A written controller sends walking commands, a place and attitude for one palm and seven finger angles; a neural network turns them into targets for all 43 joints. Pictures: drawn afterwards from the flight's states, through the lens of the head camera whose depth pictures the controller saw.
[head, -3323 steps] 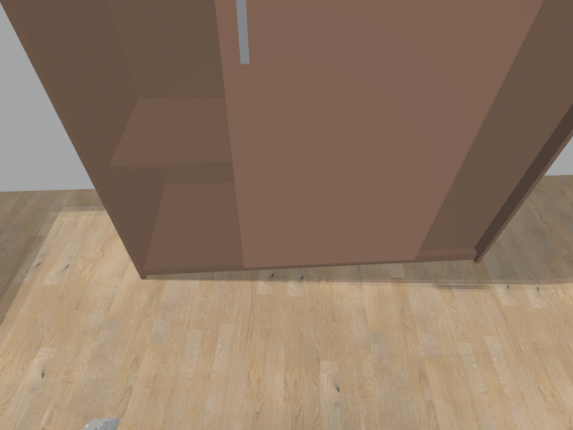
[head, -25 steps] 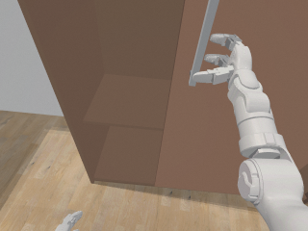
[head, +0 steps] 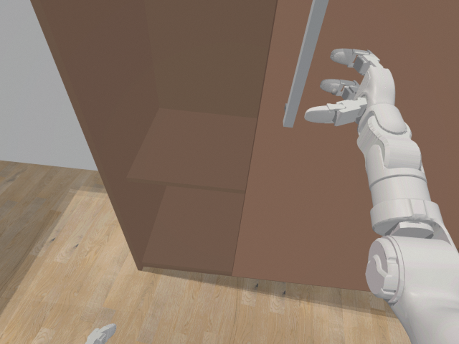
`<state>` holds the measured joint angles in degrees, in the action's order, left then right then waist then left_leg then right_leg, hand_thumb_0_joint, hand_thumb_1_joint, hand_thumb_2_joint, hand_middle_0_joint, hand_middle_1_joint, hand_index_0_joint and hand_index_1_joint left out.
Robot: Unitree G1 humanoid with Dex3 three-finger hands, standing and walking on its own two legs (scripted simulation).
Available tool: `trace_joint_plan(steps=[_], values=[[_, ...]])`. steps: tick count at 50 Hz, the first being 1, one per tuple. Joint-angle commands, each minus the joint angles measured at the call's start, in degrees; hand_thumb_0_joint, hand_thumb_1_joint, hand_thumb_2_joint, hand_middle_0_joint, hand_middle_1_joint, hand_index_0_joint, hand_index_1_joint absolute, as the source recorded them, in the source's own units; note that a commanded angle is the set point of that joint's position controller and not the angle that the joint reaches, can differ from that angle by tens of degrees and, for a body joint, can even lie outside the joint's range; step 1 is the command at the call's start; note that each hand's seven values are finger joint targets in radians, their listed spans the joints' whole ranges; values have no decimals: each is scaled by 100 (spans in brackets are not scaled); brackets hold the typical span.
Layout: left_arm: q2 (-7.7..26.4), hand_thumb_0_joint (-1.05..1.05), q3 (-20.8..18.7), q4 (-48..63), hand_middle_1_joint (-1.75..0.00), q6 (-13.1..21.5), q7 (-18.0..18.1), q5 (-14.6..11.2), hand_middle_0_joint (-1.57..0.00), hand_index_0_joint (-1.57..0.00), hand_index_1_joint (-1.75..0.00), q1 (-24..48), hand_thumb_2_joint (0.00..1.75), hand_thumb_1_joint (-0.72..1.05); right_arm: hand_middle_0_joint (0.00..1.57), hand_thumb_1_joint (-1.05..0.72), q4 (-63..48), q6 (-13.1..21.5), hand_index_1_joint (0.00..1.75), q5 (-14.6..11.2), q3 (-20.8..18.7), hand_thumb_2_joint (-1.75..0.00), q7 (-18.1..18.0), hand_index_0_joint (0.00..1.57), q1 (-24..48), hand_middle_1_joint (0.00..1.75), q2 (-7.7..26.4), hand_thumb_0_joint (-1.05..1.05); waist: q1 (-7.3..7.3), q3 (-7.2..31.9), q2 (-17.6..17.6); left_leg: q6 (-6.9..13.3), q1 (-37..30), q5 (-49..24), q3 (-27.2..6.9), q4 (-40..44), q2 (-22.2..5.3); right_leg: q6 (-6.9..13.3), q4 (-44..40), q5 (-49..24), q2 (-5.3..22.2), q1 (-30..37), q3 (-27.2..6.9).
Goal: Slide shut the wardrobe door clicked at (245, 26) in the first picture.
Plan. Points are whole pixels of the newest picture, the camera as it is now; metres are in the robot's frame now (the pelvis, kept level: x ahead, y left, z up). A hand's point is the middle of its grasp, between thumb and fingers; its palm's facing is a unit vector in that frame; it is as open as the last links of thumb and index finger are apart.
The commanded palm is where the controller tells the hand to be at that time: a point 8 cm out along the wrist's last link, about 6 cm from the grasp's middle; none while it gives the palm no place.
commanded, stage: move the hooked fingers beside the handle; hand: right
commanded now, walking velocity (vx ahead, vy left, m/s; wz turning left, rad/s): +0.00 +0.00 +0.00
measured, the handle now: (302, 60) +0.53 -0.05 +0.27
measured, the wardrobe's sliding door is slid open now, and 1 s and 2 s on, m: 0.41 0.41 0.41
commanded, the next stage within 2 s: feel for the door with the fingertips in 1.08 s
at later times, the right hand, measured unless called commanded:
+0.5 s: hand (345, 92) +0.47 -0.12 +0.25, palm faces -0.01 +1.00 +0.00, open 14.0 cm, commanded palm +0.44 -0.17 +0.25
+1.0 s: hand (353, 97) +0.45 -0.13 +0.25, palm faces +0.00 +1.00 +0.01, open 14.0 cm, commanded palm +0.44 -0.18 +0.25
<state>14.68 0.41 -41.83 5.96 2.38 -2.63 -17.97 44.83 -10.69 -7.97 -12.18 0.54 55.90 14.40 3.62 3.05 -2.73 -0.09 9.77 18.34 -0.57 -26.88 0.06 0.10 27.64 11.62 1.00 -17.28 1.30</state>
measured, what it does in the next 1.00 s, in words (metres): stands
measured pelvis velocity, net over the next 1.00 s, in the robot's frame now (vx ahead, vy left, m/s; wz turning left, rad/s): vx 0.00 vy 0.00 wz -0.01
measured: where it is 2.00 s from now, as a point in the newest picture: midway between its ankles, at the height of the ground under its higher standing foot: outside the picture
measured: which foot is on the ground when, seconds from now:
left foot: down 0.00-1.00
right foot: down 0.00-1.00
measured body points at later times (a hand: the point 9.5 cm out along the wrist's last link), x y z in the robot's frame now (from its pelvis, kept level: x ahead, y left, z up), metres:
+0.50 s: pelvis +0.00 +0.00 +0.00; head +0.00 +0.01 +0.45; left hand +0.09 +0.26 -0.12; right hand +0.46 -0.17 +0.25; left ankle -0.05 +0.12 -0.74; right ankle +0.03 -0.12 -0.74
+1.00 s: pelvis +0.00 +0.00 +0.00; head -0.01 +0.01 +0.45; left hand +0.12 +0.25 -0.11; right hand +0.44 -0.18 +0.25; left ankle -0.05 +0.12 -0.74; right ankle +0.03 -0.12 -0.74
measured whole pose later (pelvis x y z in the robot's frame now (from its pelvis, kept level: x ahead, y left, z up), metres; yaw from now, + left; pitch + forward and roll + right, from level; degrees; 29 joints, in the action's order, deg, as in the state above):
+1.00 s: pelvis +0.00 +0.00 +0.00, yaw -1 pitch +1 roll +0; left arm 14.9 1.0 -40.9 5.6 3.0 -3.2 -15.9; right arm 42.3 -12.8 -9.3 -12.4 3.6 53.4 16.8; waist 2.8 3.3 -2.4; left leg -0.2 8.8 18.4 0.1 -26.4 0.0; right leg 0.2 28.1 12.0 0.9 -17.0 0.7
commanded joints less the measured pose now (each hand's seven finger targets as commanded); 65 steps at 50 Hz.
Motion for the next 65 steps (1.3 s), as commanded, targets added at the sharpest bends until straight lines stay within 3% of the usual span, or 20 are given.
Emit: trace_joint_plan(steps=[1,7,11,14,18,20,25,27,34,37,41,45,47,50,53,54,58,60,63,65], values=[[695,0,-217,766,-30,279,62,-60,-20,-20,-30,291,90,90,30,50,-1419,420,120,-42,-35,-30,83,30,3096,120,937,0,-16,1620,482,76,426,-2207,224,397,184,287,-40,-1350,-106,1596,-39],[755,0,-219,696,-30,263,110,-48,-20,-20,-30,212,90,90,30,50,-1229,357,120,-27,-248,-30,96,30,3148,120,1308,0,-4,1447,581,74,481,-1832,214,474,168,301,-58,-1041,-102,1401,-42],[718,0,-229,700,-30,352,105,-60,-20,-20,-30,203,90,90,30,50,-1395,465,120,-41,5,-30,140,30,3427,120,1003,0,83,1658,253,89,672,-1864,214,425,185,276,-8,-1185,-86,1736,-119],[777,0,-218,652,-30,334,139,-43,-20,-20,-30,172,90,90,30,50,-1107,452,120,-62,-337,-30,166,30,3314,120,1432,0,31,1653,452,68,508,-1980,186,424,163,295,-15,-1148,-108,1517,-65],[762,0,-219,655,-30,348,107,-53,-20,-20,-30,114,90,90,30,50,-1070,517,120,14,-180,-30,194,30,3368,120,1310,0,70,1632,247,78,574,-2047,194,400,152,285,16,-1207,-103,1564,-52],[789,0,-232,678,-30,343,116,-49,-20,-20,-30,118,90,90,30,50,-1049,522,120,-29,-349,-30,227,30,3238,120,1481,0,24,1708,457,81,457,-2188,206,374,163,292,21,-1327,-105,1549,-71],[767,0,-241,763,-30,338,79,-67,-20,-20,-30,180,90,90,30,50,-1340,484,120,-89,-221,-30,313,30,3001,120,1268,0,-13,1790,332,88,359,-2450,230,333,170,285,46,-1571,-109,1645,-56],[775,0,-254,763,-30,301,86,-75,-20,-20,-30,188,90,90,30,50,-1385,431,120,-97,-178,-30,296,30,2852,120,1224,0,-25,1730,545,88,313,-2385,256,357,171,297,36,-1546,-89,1584,-55],[752,0,-229,803,-30,266,99,-74,-20,-20,-30,342,90,90,30,50,-1867,304,120,-99,-246,-30,208,30,2943,120,1315,0,-30,1740,268,84,397,-2280,226,390,169,298,7,-1474,-98,1710,-60],[758,0,-218,811,-30,229,111,-58,-20,-20,-30,386,90,90,30,50,-1807,266,120,-126,-352,-30,201,30,2693,120,1416,0,-90,1699,519,87,221,-2337,239,402,158,307,-7,-1503,-98,1587,-48],[739,0,-196,812,-30,214,123,-84,-20,-20,-30,412,90,90,30,50,-1746,198,120,-106,-196,-30,259,30,2841,120,1289,0,-11,1581,307,78,431,-2204,221,421,159,301,-14,-1358,-108,1634,-58],[743,0,-197,783,-30,212,145,-95,-20,-20,-30,426,90,90,30,50,-1559,152,120,-178,-96,-30,298,30,2907,120,1141,0,43,1479,458,66,513,-2125,221,454,163,310,-2,-1265,-114,1605,-72],[782,0,-189,744,-30,184,155,-70,-20,-20,-30,381,90,90,30,50,-1405,179,120,-162,-311,-30,285,30,2773,120,1449,0,-40,1456,494,84,383,-2049,214,473,135,303,-27,-1191,-111,1465,-61],[735,0,-181,782,-30,219,149,-96,-20,-20,-30,423,90,90,30,50,-1608,294,120,-132,-60,-30,299,30,3106,120,1209,0,50,1549,227,90,525,-2011,206,448,138,293,-15,-1206,-116,1654,-97],[779,0,-194,732,-30,235,161,-97,-20,-20,-30,367,90,90,30,50,-1340,316,120,-167,-184,-30,296,30,3082,120,1328,0,48,1466,487,77,562,-1878,203,486,156,304,-29,-1073,-104,1550,-116],[771,0,-186,707,-30,246,169,-99,-20,-20,-30,373,90,90,30,50,-1307,325,120,-160,-2,-30,313,30,3292,120,1148,0,105,1413,398,76,639,-1798,210,483,151,293,-37,-1004,-108,1549,-111],[776,0,-203,666,-30,310,143,-74,-20,-20,-30,277,90,90,30,50,-1354,434,120,-125,-95,-30,246,30,3402,120,1247,0,82,1644,243,101,640,-1812,221,451,156,264,-25,-1149,-88,1731,-186],[748,0,-211,669,-30,355,116,-61,-20,-20,-30,270,90,90,30,50,-1386,446,120,-141,10,-30,225,30,3358,120,1011,0,59,1742,131,117,666,-1885,243,405,169,243,-2,-1296,-85,1844,-208],[773,0,-226,669,-30,344,86,-56,-20,-20,-30,258,90,90,30,50,-1304,419,120,-152,-153,-30,167,30,3119,120,1112,0,-12,1765,473,94,467,-2074,237,402,178,267,-25,-1361,-91,1667,-146],[718,0,-232,697,-30,364,59,-67,-20,-20,-30,294,90,90,30,50,-1472,399,120,-115,60,-30,104,30,3176,120,813,0,9,1752,321,92,580,-2014,252,395,186,257,-13,-1383,-83,1770,-147]])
